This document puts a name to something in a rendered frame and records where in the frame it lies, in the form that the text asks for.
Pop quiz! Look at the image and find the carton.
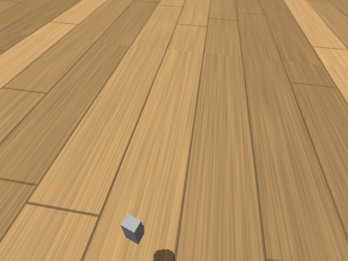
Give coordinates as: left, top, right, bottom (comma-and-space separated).
120, 214, 144, 244

